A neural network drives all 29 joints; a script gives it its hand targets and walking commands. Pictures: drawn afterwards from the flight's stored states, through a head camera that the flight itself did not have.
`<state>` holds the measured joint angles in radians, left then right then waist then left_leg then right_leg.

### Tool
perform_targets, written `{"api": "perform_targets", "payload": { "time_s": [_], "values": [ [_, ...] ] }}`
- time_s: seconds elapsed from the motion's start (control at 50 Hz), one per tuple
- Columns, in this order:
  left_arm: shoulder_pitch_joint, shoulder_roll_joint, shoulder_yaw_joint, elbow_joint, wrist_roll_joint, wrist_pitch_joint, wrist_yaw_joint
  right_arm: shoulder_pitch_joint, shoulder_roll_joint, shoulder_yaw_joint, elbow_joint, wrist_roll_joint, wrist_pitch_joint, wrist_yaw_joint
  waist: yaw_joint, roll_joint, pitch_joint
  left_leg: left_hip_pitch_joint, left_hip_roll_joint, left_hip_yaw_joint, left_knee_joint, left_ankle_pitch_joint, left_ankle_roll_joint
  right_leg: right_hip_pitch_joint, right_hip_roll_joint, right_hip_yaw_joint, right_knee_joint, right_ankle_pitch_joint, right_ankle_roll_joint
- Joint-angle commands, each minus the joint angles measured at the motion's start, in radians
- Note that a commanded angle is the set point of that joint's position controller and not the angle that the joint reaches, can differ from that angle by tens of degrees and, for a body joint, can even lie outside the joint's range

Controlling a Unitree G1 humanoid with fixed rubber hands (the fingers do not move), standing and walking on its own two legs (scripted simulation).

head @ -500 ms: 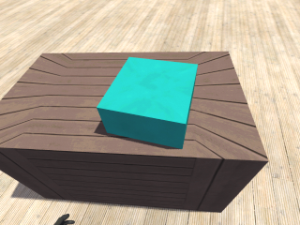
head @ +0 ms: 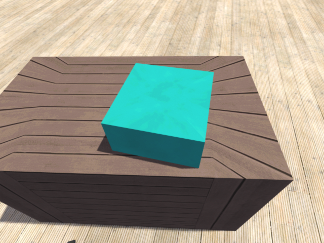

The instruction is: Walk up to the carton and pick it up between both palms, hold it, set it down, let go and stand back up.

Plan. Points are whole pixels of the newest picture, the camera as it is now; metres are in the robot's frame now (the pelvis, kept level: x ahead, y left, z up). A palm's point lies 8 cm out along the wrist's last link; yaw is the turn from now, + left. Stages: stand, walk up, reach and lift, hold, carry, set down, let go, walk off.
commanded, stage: walk up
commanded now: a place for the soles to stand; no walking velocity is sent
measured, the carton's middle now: (164, 110) +0.53 +0.03 -0.03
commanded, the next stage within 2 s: reach and lift in 0.92 s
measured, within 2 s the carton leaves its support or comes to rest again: neither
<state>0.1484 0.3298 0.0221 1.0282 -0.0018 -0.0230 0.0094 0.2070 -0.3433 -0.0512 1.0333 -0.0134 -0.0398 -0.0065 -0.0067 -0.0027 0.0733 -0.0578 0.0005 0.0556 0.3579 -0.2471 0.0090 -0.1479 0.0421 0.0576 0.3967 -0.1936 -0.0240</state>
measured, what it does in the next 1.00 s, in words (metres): stands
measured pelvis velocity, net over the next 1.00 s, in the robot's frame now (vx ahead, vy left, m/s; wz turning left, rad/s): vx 0.01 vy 0.00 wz -0.03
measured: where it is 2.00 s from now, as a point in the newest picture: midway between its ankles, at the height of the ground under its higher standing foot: outside the picture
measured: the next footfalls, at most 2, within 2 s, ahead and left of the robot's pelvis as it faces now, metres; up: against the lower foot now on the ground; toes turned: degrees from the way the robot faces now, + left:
none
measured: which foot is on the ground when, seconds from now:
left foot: down 0.00-1.00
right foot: down 0.00-1.00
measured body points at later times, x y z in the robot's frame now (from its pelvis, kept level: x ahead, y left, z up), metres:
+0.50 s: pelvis +0.02 +0.01 -0.01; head +0.04 +0.00 +0.44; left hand +0.12 +0.31 -0.12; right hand +0.10 -0.31 -0.13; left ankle -0.03 +0.11 -0.74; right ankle +0.02 -0.10 -0.74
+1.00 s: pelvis +0.01 +0.00 -0.01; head +0.03 +0.00 +0.44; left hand +0.14 +0.30 -0.13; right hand +0.08 -0.31 -0.14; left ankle -0.03 +0.11 -0.74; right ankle +0.02 -0.10 -0.74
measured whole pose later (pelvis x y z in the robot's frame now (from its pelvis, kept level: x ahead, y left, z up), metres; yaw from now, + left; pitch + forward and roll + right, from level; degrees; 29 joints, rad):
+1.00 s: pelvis +0.01 +0.00 -0.01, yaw -2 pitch -2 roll +0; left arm 0.07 0.35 0.03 0.89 0.02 0.20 0.04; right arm 0.15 -0.35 -0.13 1.01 -0.07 -0.08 0.03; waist -0.02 0.02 0.10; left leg -0.15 0.02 0.09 0.54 -0.36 0.01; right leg -0.24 0.06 0.07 0.56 -0.28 -0.02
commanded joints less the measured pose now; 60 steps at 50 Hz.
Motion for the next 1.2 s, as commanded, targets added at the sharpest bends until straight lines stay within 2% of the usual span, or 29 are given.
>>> {"api": "perform_targets", "payload": {
  "time_s": [0.0, 0.18, 0.32, 0.7, 0.9, 0.92, 0.94, 0.96, 0.98, 1.02, 1.04, 1.06, 1.1, 1.12, 1.14, 1.16, 1.18],
  "values": [
    [-0.019, 0.210, 0.039, -0.071, 0.001, -0.017, 0.018, -0.023, -0.206, -0.041, -0.074, 0.006, -0.009, -0.013, -0.001, 0.024, -0.068, 0.013, 0.148, -0.104, -0.044, 0.242, 0.022, 0.015, -0.136, 0.091, -0.003, 0.262, -0.026],
    [-0.002, 0.220, 0.041, -0.088, 0.004, -0.007, 0.029, -0.055, -0.220, -0.045, -0.097, 0.004, 0.016, -0.015, -0.004, 0.007, -0.069, 0.044, 0.148, -0.074, -0.003, 0.298, 0.021, 0.010, -0.135, 0.088, 0.036, 0.348, -0.031],
    [-0.001, 0.227, 0.042, -0.097, 0.005, -0.003, 0.034, -0.070, -0.221, -0.044, -0.106, 0.004, 0.025, -0.013, -0.003, 0.001, -0.068, 0.043, 0.148, -0.064, 0.005, 0.277, 0.023, 0.018, -0.140, 0.103, 0.048, 0.358, -0.038],
    [-0.003, 0.225, 0.047, -0.100, 0.009, -0.001, 0.039, -0.067, -0.214, -0.047, -0.110, -0.001, 0.032, -0.007, -0.002, -0.005, -0.043, 0.042, 0.149, -0.045, -0.012, 0.142, 0.035, -0.024, -0.129, 0.147, 0.029, 0.273, -0.038],
    [-0.002, 0.222, 0.049, -0.105, 0.009, -0.003, 0.038, -0.051, -0.211, -0.050, -0.111, -0.002, 0.030, -0.004, -0.007, -0.010, -0.046, 0.049, 0.149, -0.038, -0.008, 0.111, 0.042, -0.043, -0.124, 0.170, 0.024, 0.253, -0.040],
    [-0.507, 0.300, 0.092, -0.363, 0.045, 0.209, 0.030, -0.417, -0.108, -0.115, -0.172, -0.091, -0.140, 0.019, 0.047, -0.028, -0.029, -0.225, 0.051, 0.028, 0.146, 0.017, -0.063, -0.156, -0.044, -0.078, 0.123, 0.087, 0.018],
    [-0.438, 0.282, 0.061, -0.362, 0.025, 0.300, 0.054, -0.352, -0.161, -0.149, -0.183, -0.081, -0.128, 0.058, 0.012, -0.014, 0.033, -0.284, 0.060, 0.026, 0.159, -0.010, -0.071, -0.161, -0.032, -0.103, 0.138, 0.023, 0.004],
    [-0.379, 0.242, 0.049, -0.374, 0.028, 0.367, 0.048, -0.325, -0.180, -0.179, -0.158, -0.089, -0.126, 0.078, 0.005, -0.028, 0.009, -0.226, 0.062, 0.019, 0.205, 0.034, -0.067, -0.205, -0.050, -0.082, 0.150, 0.072, -0.012],
    [-0.353, 0.237, 0.040, -0.406, 0.032, 0.414, 0.033, -0.294, -0.189, -0.193, -0.168, -0.074, -0.118, 0.079, -0.014, -0.038, -0.057, -0.151, 0.056, 0.016, 0.241, 0.070, -0.067, -0.220, -0.053, -0.085, 0.171, 0.159, -0.013],
    [-0.304, 0.233, 0.064, -0.464, 0.071, 0.483, 0.001, -0.231, -0.207, -0.186, -0.164, -0.036, -0.096, 0.056, -0.022, -0.030, -0.190, -0.079, 0.036, 0.038, 0.297, 0.144, -0.069, -0.166, -0.060, -0.083, 0.220, 0.343, 0.000],
    [-0.274, 0.206, 0.076, -0.499, 0.084, 0.507, -0.001, -0.208, -0.221, -0.181, -0.162, -0.017, -0.089, 0.049, -0.036, -0.019, -0.240, -0.087, 0.034, 0.039, 0.304, 0.140, -0.062, -0.129, -0.055, -0.097, 0.231, 0.347, -0.002],
    [-0.244, 0.207, 0.099, -0.543, 0.106, 0.525, -0.001, -0.158, -0.230, -0.176, -0.165, -0.005, -0.085, 0.043, -0.032, 0.002, -0.269, -0.095, 0.033, 0.037, 0.321, 0.189, -0.066, -0.099, -0.049, -0.095, 0.240, 0.359, -0.005],
    [-0.176, 0.202, 0.134, -0.609, 0.131, 0.535, -0.010, -0.101, -0.239, -0.154, -0.176, 0.029, -0.097, 0.028, -0.042, 0.005, -0.345, -0.047, 0.025, 0.021, 0.348, 0.347, -0.077, -0.061, -0.040, -0.084, 0.254, 0.499, 0.002],
    [-0.145, 0.208, 0.159, -0.618, 0.142, 0.526, -0.018, -0.083, -0.236, -0.127, -0.189, 0.045, -0.106, 0.017, -0.033, -0.008, -0.351, -0.041, 0.017, 0.019, 0.344, 0.346, -0.077, -0.032, -0.037, -0.076, 0.251, 0.538, 0.009],
    [-0.132, 0.203, 0.164, -0.618, 0.143, 0.518, -0.023, -0.071, -0.233, -0.116, -0.201, 0.059, -0.112, 0.006, -0.037, -0.023, -0.328, -0.052, 0.006, 0.019, 0.322, 0.281, -0.066, -0.015, -0.040, -0.076, 0.236, 0.536, 0.013],
    [-0.146, 0.196, 0.150, -0.626, 0.141, 0.514, -0.022, -0.069, -0.211, -0.109, -0.217, 0.067, -0.102, -0.006, -0.054, -0.013, -0.273, -0.114, 0.011, 0.024, 0.271, 0.143, -0.047, 0.016, -0.037, -0.083, 0.207, 0.361, 0.014],
    [-0.164, 0.210, 0.160, -0.619, 0.156, 0.508, -0.021, -0.069, -0.183, -0.113, -0.230, 0.053, -0.093, -0.007, -0.033, -0.010, -0.210, -0.159, 0.011, 0.033, 0.251, 0.056, -0.038, -0.002, -0.037, -0.071, 0.192, 0.212, 0.011]
  ]
}}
